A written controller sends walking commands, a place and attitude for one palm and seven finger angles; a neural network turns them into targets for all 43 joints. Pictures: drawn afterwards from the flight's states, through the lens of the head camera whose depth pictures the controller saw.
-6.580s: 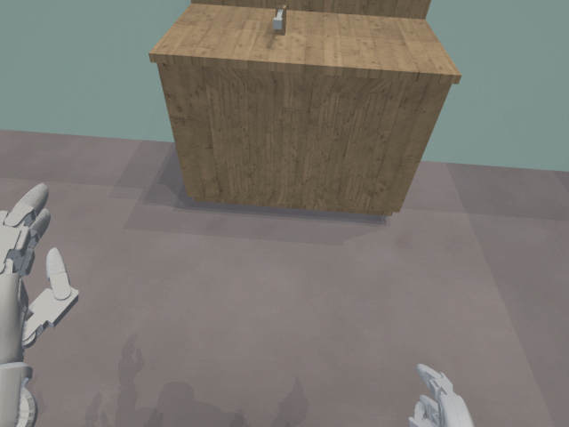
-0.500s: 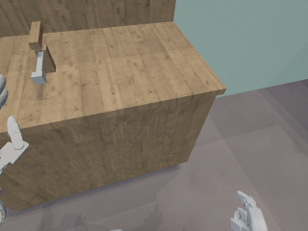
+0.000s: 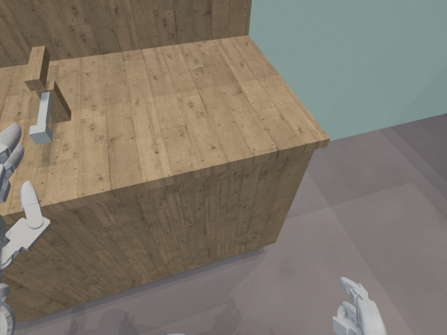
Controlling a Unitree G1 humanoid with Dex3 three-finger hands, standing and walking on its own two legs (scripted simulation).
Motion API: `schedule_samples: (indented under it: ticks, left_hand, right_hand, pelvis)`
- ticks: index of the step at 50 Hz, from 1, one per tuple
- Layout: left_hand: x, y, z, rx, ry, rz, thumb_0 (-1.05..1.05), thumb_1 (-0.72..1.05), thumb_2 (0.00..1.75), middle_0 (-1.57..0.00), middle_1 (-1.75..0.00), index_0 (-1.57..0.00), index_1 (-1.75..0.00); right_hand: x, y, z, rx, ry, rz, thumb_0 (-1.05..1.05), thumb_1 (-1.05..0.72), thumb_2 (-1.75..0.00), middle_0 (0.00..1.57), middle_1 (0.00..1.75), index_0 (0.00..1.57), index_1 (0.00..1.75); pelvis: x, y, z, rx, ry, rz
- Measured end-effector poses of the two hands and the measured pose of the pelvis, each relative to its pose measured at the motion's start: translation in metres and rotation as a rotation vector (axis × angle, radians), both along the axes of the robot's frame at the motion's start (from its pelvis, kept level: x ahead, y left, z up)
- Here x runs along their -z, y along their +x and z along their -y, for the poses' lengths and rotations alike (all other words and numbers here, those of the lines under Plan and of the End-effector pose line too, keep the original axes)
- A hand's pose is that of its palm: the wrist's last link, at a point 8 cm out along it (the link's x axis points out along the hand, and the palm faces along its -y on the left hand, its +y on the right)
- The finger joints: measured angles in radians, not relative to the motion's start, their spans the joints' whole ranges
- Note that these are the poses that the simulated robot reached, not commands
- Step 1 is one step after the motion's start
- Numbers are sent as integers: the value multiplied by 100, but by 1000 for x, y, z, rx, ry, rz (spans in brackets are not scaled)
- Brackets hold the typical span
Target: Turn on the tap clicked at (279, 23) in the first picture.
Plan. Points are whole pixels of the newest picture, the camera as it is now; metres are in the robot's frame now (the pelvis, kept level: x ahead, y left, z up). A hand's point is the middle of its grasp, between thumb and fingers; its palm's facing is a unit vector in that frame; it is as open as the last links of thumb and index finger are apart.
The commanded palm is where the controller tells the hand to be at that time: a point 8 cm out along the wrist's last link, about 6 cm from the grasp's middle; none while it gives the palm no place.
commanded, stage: come to a stop and stand still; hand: left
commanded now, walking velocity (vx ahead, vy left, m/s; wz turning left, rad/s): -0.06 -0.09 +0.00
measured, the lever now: (41, 134) +0.44 +0.38 +0.09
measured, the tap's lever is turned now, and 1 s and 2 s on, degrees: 0 0 0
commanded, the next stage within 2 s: look again from close up in 1.36 s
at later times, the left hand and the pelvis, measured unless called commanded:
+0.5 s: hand (48, 255) +0.18 +0.23 +0.15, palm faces +0.28 -0.88 -0.39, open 7.4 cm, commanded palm +0.14 +0.27 +0.19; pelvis -0.04 +0.00 +0.01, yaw -4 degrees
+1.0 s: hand (4, 233) +0.20 +0.28 +0.17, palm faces +0.38 -0.86 -0.35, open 7.4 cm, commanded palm +0.15 +0.31 +0.19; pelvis -0.02 +0.03 +0.02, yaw -2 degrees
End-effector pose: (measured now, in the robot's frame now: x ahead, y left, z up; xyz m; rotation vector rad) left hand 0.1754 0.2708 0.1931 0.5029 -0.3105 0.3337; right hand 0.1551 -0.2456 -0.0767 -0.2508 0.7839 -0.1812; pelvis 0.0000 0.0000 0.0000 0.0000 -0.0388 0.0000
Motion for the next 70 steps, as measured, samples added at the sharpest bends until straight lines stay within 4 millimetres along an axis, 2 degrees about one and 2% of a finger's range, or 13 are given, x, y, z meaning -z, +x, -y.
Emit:
schedule_samples:
  ticks: [7,10,12,15,18,22,26,31,36,46,52,61,70]
  left_hand:
    - [-2,-3,-8,-21,-9,-2,1,88,90,-21,-31,-21,-30]
    - [-8,-7,-1,-10,57,2,1,88,90,-21,-31,-21,-30]
    - [-21,-2,-12,-20,110,64,1,88,90,-21,-31,-22,-30]
    - [-27,0,-21,-68,45,97,1,88,90,-21,-31,-21,-30]
    - [-16,-9,-5,-25,3,34,1,89,90,-20,-30,-21,-30]
    - [11,-23,9,57,-40,-96,1,89,90,-20,-30,-21,-30]
    - [26,-26,-2,55,-83,-116,1,88,90,-21,-31,-21,-30]
    - [17,-21,-21,25,-103,-24,1,88,90,-21,-31,-22,-30]
    - [7,-17,-28,45,-84,33,1,89,90,-21,-31,-21,-30]
    - [16,-15,-45,19,-87,-29,1,89,90,-21,-30,-21,-30]
    - [14,-9,-51,-20,-98,-21,1,89,90,-21,-30,-21,-30]
    - [10,10,-45,0,-99,-31,1,89,90,-20,-30,-21,-30]
    - [10,14,-41,3,-86,-64,1,89,90,-21,-30,-21,-30]
  right_hand:
    - [-15,2,-16,-45,36,65,2,-91,-90,20,30,20,30]
    - [-12,-1,-21,-90,64,89,1,-91,-90,20,30,20,30]
    - [-5,-7,-22,-128,80,80,1,-91,-90,20,30,20,30]
    - [-3,-19,-21,-124,119,89,1,-90,-90,20,30,20,30]
    - [-6,-32,-15,-79,132,117,2,-90,-90,20,30,21,30]
    - [-11,-51,-7,-19,85,111,2,-90,-90,20,30,20,30]
    - [-15,-67,-2,1,20,73,2,-90,-90,20,30,20,30]
    - [-25,-74,-8,-14,-21,53,2,-91,-90,20,30,20,30]
    - [-32,-64,-23,-35,-12,85,2,-90,-90,20,30,20,30]
    - [-33,-25,-62,-121,32,107,2,-90,-90,20,30,20,30]
    - [-31,-2,-75,-168,47,102,2,-90,-90,20,30,21,30]
    - [-33,20,-68,-144,46,110,2,-90,-90,20,30,21,30]
    - [-31,19,-49,-95,27,85,2,-90,-90,20,30,20,30]
  pelvis:
    - [-7,-7,4,8,-3,-16]
    - [-5,-16,11,17,-5,-17]
    - [-3,-25,16,14,-12,-11]
    - [-5,-34,17,26,-6,4]
    - [-6,-38,12,41,-8,5]
    - [-8,-40,6,68,-7,3]
    - [-9,-43,1,69,-17,18]
    - [-12,-44,-8,61,-31,22]
    - [-13,-42,-17,57,-31,13]
    - [-15,-29,-29,39,-26,-10]
    - [-16,-18,-31,31,-27,-21]
    - [-17,-4,-30,29,-24,-31]
    - [-17,3,-26,28,-23,-36]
